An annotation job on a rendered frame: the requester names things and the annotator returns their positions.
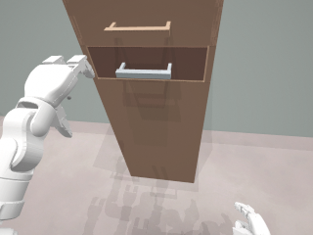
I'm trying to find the robot left forearm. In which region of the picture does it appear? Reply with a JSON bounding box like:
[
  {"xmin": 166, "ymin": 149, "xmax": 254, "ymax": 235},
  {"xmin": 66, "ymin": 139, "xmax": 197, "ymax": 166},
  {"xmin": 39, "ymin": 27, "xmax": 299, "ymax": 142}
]
[{"xmin": 0, "ymin": 97, "xmax": 57, "ymax": 225}]

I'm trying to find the right robot hand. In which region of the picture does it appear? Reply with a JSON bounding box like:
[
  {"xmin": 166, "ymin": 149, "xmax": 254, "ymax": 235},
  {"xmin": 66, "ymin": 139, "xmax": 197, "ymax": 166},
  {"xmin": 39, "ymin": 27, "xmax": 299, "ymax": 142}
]
[{"xmin": 232, "ymin": 202, "xmax": 271, "ymax": 235}]

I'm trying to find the cabinet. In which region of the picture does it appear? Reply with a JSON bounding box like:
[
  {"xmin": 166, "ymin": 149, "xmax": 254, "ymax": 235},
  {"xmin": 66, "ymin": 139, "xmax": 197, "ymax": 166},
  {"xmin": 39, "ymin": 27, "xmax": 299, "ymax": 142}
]
[{"xmin": 62, "ymin": 0, "xmax": 224, "ymax": 183}]

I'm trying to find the drawer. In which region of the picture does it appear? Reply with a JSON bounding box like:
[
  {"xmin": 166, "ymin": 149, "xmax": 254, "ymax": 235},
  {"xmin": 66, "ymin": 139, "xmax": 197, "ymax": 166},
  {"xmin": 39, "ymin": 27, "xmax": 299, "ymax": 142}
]
[{"xmin": 87, "ymin": 45, "xmax": 207, "ymax": 81}]

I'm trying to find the handle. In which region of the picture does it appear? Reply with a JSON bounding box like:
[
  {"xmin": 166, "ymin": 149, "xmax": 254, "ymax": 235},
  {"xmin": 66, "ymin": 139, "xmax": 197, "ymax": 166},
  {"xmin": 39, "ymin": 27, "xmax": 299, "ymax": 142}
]
[
  {"xmin": 104, "ymin": 26, "xmax": 170, "ymax": 38},
  {"xmin": 115, "ymin": 63, "xmax": 172, "ymax": 79}
]

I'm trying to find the left robot hand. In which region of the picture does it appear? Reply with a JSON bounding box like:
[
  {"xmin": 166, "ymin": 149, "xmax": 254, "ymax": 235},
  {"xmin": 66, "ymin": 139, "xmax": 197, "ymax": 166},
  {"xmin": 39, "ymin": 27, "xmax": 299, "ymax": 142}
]
[{"xmin": 24, "ymin": 55, "xmax": 95, "ymax": 138}]

